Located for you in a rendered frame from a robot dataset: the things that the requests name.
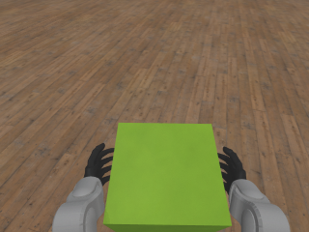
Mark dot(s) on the left robot hand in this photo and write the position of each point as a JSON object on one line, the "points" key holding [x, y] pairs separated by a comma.
{"points": [[95, 163]]}

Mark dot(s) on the carton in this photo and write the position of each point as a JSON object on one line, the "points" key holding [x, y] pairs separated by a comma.
{"points": [[166, 177]]}

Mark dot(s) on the right robot hand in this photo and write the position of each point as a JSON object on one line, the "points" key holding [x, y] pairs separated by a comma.
{"points": [[234, 168]]}

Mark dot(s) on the right robot forearm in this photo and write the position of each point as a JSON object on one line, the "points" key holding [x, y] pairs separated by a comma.
{"points": [[253, 210]]}

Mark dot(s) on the left robot forearm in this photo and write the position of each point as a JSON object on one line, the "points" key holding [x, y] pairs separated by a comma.
{"points": [[83, 206]]}

